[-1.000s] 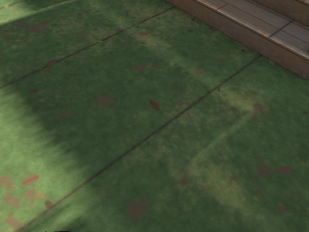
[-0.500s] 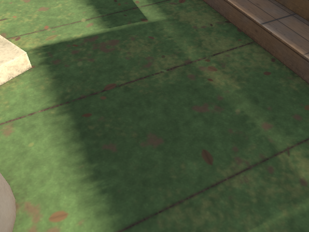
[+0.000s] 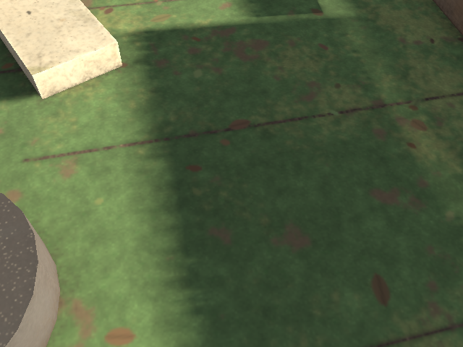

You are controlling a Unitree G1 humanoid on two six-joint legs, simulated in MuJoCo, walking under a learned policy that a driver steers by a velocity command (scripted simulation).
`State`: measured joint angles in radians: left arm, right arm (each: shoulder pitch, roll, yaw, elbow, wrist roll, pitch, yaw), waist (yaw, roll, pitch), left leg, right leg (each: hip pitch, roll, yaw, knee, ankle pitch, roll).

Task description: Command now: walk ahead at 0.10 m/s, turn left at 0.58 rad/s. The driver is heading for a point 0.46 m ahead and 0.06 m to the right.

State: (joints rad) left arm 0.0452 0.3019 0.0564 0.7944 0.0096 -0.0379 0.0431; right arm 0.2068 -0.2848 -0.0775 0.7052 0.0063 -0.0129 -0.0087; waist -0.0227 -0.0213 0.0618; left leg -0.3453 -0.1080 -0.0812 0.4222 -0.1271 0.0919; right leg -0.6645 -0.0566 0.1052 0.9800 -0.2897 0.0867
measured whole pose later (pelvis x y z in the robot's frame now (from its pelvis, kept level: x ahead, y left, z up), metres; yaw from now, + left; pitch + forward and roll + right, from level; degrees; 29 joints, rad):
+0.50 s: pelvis +0.08 -0.04 +0.00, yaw +7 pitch +2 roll +1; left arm 0.20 0.25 0.04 0.82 -0.01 0.00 0.02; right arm 0.22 -0.27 -0.05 0.72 0.01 0.02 -0.02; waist 0.03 0.01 -0.01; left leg -0.27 -0.01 -0.02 0.60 -0.39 -0.03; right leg -0.30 -0.01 0.04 0.48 -0.22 -0.02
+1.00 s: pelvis +0.27 -0.07 -0.02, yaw +7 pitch +2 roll +1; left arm 0.07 0.29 0.04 0.73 0.00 -0.09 -0.04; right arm 0.42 -0.28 -0.06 0.82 0.02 -0.05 -0.02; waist -0.05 0.01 0.04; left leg -0.20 0.01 -0.09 0.98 -0.53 -0.03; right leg -0.45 0.01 -0.04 0.59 -0.18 -0.05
